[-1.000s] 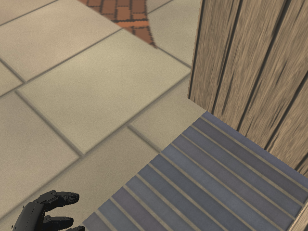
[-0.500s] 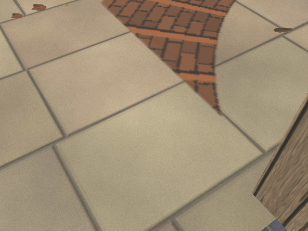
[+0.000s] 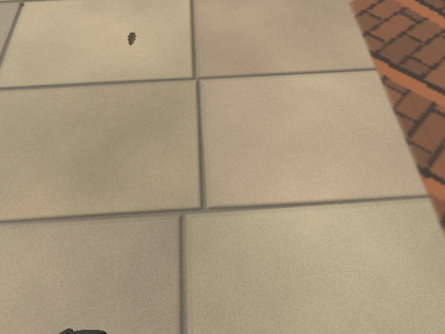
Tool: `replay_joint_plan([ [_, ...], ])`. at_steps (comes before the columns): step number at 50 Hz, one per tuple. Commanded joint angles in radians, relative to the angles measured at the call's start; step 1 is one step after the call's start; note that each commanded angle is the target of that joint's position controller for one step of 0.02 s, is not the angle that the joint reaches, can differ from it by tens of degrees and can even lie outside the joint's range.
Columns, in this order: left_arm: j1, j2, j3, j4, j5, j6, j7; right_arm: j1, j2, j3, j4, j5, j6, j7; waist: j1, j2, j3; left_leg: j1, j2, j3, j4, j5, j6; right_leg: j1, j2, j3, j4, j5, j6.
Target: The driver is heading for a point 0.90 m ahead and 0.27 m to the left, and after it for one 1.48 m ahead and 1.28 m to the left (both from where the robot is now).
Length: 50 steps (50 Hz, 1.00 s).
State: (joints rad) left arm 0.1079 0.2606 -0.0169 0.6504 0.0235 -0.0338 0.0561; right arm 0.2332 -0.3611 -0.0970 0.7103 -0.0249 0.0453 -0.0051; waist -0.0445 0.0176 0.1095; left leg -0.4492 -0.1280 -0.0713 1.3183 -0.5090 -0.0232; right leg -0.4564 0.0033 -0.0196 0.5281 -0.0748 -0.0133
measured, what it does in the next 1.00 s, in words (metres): steps on the spot, turning left: left foot, then right foot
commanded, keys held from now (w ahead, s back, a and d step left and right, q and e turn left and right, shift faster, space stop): q+shift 0.56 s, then shift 0.06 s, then e+shift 0.16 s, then w+e+shift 0.22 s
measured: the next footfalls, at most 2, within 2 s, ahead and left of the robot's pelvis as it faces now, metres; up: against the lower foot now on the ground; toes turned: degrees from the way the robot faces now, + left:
left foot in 0.26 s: +0.04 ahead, +0.10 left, +0.00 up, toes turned +17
right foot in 0.66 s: +0.16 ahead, -0.06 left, +0.00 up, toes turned +39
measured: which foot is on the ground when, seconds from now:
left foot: up 0.00-0.24, down 0.26-0.66, up 0.68-0.92, down 0.94-1.00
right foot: down 0.00-0.26, up 0.28-0.64, down 0.66-0.94, up 0.96-1.00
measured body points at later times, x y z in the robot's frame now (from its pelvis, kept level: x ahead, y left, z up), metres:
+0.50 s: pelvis +0.03 +0.01 +0.01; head +0.05 +0.04 +0.46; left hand +0.02 +0.32 -0.10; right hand +0.29 -0.19 -0.06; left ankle +0.01 +0.09 -0.72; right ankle +0.12 -0.12 -0.66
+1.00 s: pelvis +0.06 +0.01 +0.02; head +0.08 +0.02 +0.47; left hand +0.02 +0.30 -0.10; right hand +0.28 -0.19 -0.09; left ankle -0.03 +0.06 -0.72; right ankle +0.12 -0.08 -0.70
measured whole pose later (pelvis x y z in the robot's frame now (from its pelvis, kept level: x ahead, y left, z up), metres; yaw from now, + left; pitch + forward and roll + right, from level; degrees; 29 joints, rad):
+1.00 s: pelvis +0.06 +0.01 +0.02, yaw +28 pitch +2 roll +0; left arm 0.28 0.27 0.09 0.77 0.01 0.06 -0.01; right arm 0.27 -0.29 -0.03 0.73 -0.03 -0.01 -0.03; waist -0.03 0.00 -0.01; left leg -0.14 -0.05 0.00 0.41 -0.30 0.05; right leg -0.40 0.08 0.10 0.75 -0.37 -0.03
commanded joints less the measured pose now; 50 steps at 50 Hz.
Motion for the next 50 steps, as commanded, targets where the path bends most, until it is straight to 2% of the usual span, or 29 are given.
replay_joint_plan([
  [1,0.082,0.138,0.052,-0.024,0.003,0.004,0.003,0.092,-0.04,-0.005,-0.074,0.015,0.032,0.028,0.002,-0.14,-0.201,-0.031,0.086,0.028,-0.084,0.058,-0.015,0.232,-0.251,0.176,-0.199,0.323,-0.185],
  [6,0.057,0.149,0.081,-0.034,0.014,0.006,-0.021,-0.004,-0.02,0.015,-0.128,0.015,0.056,0.048,0.003,-0.189,-0.191,0.059,0.138,0.078,-0.345,0.122,0.027,0.153,-0.286,0.052,-0.255,-0.009,-0.172],
  [11,0.065,0.192,0.108,-0.048,0.018,0.03,-0.03,-0.051,-0.042,0.009,-0.161,0.02,0.052,0.07,0.011,-0.199,-0.211,0.242,0.112,0.168,-0.624,0.145,0.064,0.104,-0.315,-0.063,-0.179,-0.257,-0.085],
  [12,0.1,0.191,0.115,-0.04,0.014,0.043,-0.033,-0.024,-0.053,0.0,-0.153,0.022,0.049,0.072,0.006,-0.143,-0.204,0.321,0.094,0.156,-0.694,0.142,0.086,0.06,-0.304,-0.098,-0.112,-0.312,-0.044],
  [13,0.136,0.181,0.121,-0.029,0.013,0.059,-0.038,0.027,-0.068,-0.007,-0.135,0.019,0.04,0.065,-0.014,-0.015,-0.173,0.39,0.131,0.036,-0.817,0.168,0.111,-0.027,-0.266,-0.154,0.047,-0.392,0.012],
  [14,0.158,0.11,0.105,-0.068,0.0,0.076,-0.043,0.021,-0.2,-0.031,-0.169,0.013,0.033,0.045,0.0,0.33,-0.109,0.377,0.42,-0.452,-1.036,0.178,0.206,-0.261,-0.109,-0.244,0.351,-0.581,0.111],
  [15,0.034,0.159,0.113,-0.127,0.011,0.088,-0.031,0.06,-0.252,-0.05,-0.19,-0.007,0.028,0.027,-0.048,0.242,-0.07,0.24,0.475,-0.608,-1.055,0.361,0.305,-0.308,-0.037,-0.019,0.505,-0.585,0.117],
  [16,0.017,0.15,0.111,-0.125,-0.001,0.091,-0.03,0.04,-0.202,-0.038,-0.172,-0.014,0.025,0.013,-0.014,0.168,-0.054,0.226,0.412,-0.467,-1.024,0.401,0.295,-0.286,-0.055,0.047,0.577,-0.492,0.105],
  [18,0.089,0.157,0.114,-0.086,-0.01,0.075,-0.028,-0.106,-0.162,-0.028,-0.199,-0.004,0.032,0.005,0.061,0.158,-0.06,0.18,0.279,-0.313,-1.008,0.4,0.233,-0.24,-0.056,0.052,0.566,-0.313,0.086],
  [20,0.114,0.168,0.119,-0.058,0.005,0.071,-0.032,-0.102,-0.113,-0.014,-0.201,0.007,0.03,0.006,0.062,0.117,-0.126,0.179,0.239,-0.274,-0.967,0.543,0.239,-0.159,-0.042,0.036,0.605,-0.288,0.087],
  [22,0.092,0.145,0.111,-0.058,-0.008,0.07,-0.038,-0.067,-0.123,-0.021,-0.192,0.014,0.029,0.012,0.042,0.08,-0.164,0.227,0.236,-0.301,-0.944,0.587,0.249,-0.154,-0.034,0.045,0.559,-0.293,0.089],
  [24,0.057,0.119,0.095,-0.065,-0.019,0.072,-0.036,-0.026,-0.13,-0.026,-0.181,0.01,0.029,0.021,0.008,0.072,-0.178,0.298,0.24,-0.356,-0.918,0.56,0.263,-0.181,-0.029,0.063,0.47,-0.287,0.084],
  [25,0.052,0.107,0.087,-0.06,-0.009,0.069,-0.041,-0.012,-0.125,-0.028,-0.184,0.014,0.029,0.025,-0.007,0.068,-0.18,0.301,0.236,-0.376,-0.917,0.536,0.266,-0.163,-0.02,0.068,0.402,-0.29,0.072],
  [28,-0.011,0.095,0.073,-0.083,-0.012,0.063,-0.035,0.003,-0.135,-0.039,-0.167,0.005,0.032,0.028,-0.026,0.128,-0.164,0.271,0.221,-0.444,-0.9,0.537,0.252,-0.077,0.03,0.085,0.261,-0.303,0.047],
  [31,0.096,0.115,0.075,-0.042,-0.015,0.048,-0.025,-0.046,-0.118,-0.037,-0.162,0.009,0.011,0.027,0.031,0.142,-0.198,0.19,0.197,-0.443,-0.845,0.661,0.178,0.169,0.044,0.07,0.024,-0.236,0.025],
  [32,0.133,0.121,0.08,-0.032,-0.005,0.047,-0.013,-0.036,-0.095,-0.023,-0.149,0.017,0.004,0.022,0.053,0.113,-0.2,0.15,0.165,-0.402,-0.796,0.564,0.133,0.269,0.008,0.077,-0.13,-0.156,0.013],
  [33,0.104,0.189,0.092,-0.05,0.013,0.042,-0.002,0.048,-0.031,-0.006,-0.13,0.017,-0.002,0.013,0.011,-0.091,-0.216,0.061,0.087,-0.286,-0.651,0.258,0.073,0.361,-0.192,0.264,-0.241,-0.178,-0.035],
  [34,0.037,0.267,0.104,-0.08,0.016,0.05,-0.009,0.099,-0.016,0.0,-0.129,0.007,-0.001,0.005,-0.013,-0.304,-0.188,-0.1,-0.084,-0.086,-0.5,-0.073,0.034,0.366,-0.403,0.56,-0.276,0.0,-0.156],
  [35,0.103,0.194,0.094,-0.05,0.003,0.054,-0.017,0.068,-0.096,-0.019,-0.104,-0.021,0.005,-0.003,0.04,-0.209,-0.205,-0.023,-0.02,-0.112,-0.348,-0.087,0.024,0.3,-0.392,0.551,-0.235,0.12,-0.242],
  [36,0.068,0.106,0.068,-0.042,-0.004,0.046,-0.027,0.059,-0.066,-0.011,-0.075,-0.013,0.01,0.001,0.016,-0.14,-0.189,0.032,-0.006,-0.136,-0.337,-0.027,0.014,0.255,-0.323,0.448,-0.201,0.167,-0.236],
  [37,0.012,0.066,0.054,-0.035,-0.002,0.042,-0.035,0.055,-0.026,0.005,-0.054,-0.007,0.013,0.006,0.0,-0.13,-0.163,0.089,0.017,-0.112,-0.382,0.024,0.003,0.202,-0.246,0.342,-0.194,0.185,-0.192],
  [39,-0.014,0.124,0.08,-0.018,-0.002,0.05,-0.046,0.034,-0.006,0.021,-0.045,-0.002,0.014,0.012,0.007,-0.245,-0.131,0.097,0.045,0.039,-0.532,0.048,-0.015,0.239,-0.121,0.268,-0.155,0.242,-0.135],
  [42,0.146,0.197,0.122,0.031,-0.011,0.084,-0.067,-0.042,-0.043,0.02,-0.075,-0.011,-0.003,0.019,0.076,-0.242,-0.14,0.049,0.025,0.069,-0.598,-0.02,0.005,0.299,-0.129,0.444,-0.27,-0.475,-0.179],
  [44,0.116,0.189,0.131,0.034,-0.016,0.093,-0.081,-0.025,-0.029,0.028,-0.069,-0.002,-0.021,0.024,0.039,-0.237,-0.089,0.135,0.019,0.055,-0.696,-0.027,0.051,0.197,-0.128,0.505,-0.327,-0.606,-0.188],
  [46,0.003,0.17,0.14,0.012,-0.015,0.082,-0.076,0.111,-0.009,0.03,-0.019,0.014,-0.051,0.0,-0.072,-0.193,-0.058,0.405,0.032,0.066,-0.978,0.15,0.102,0.002,-0.042,0.426,-0.289,-0.536,-0.124],
  [47,-0.086,0.135,0.137,-0.017,-0.018,0.08,-0.062,0.26,-0.06,0.018,0.032,0.004,-0.064,-0.021,-0.153,-0.091,-0.054,0.67,0.123,0.016,-1.131,0.184,0.126,-0.22,0.039,0.317,-0.139,-0.502,-0.037],
  [48,0.008,0.015,0.107,-0.012,-0.031,0.064,-0.055,0.245,-0.125,0.012,0.029,0.0,-0.068,-0.041,-0.115,0.215,-0.123,0.794,0.419,-0.289,-1.15,-0.086,0.118,-0.355,0.114,0.145,0.277,-0.517,-0.029],
  [49,-0.056,0.066,0.107,-0.044,-0.025,0.054,-0.057,0.112,-0.158,0.003,-0.013,-0.019,-0.064,-0.046,-0.082,0.173,-0.074,0.622,0.537,-0.503,-1.2,-0.276,0.177,-0.485,0.06,0.088,0.384,-0.368,-0.021],
  [50,-0.096,0.13,0.125,-0.053,-0.007,0.051,-0.082,0.081,-0.093,0.02,-0.02,-0.02,-0.079,-0.039,-0.055,0.087,-0.035,0.552,0.516,-0.463,-1.193,-0.259,0.193,-0.465,-0.015,0.133,0.462,-0.274,-0.026],
])
Velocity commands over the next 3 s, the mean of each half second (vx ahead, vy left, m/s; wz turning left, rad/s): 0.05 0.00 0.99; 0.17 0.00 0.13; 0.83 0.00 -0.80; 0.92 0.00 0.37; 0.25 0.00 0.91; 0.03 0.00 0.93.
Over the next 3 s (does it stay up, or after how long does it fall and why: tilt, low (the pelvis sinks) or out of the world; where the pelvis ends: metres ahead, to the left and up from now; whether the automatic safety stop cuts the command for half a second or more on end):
stays up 1.12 0.13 0.01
